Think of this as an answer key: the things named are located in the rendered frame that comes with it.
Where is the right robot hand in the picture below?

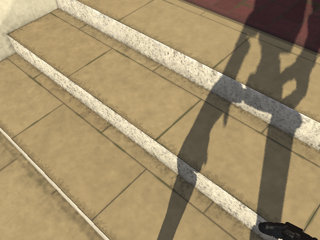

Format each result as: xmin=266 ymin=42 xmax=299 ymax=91
xmin=258 ymin=222 xmax=318 ymax=240

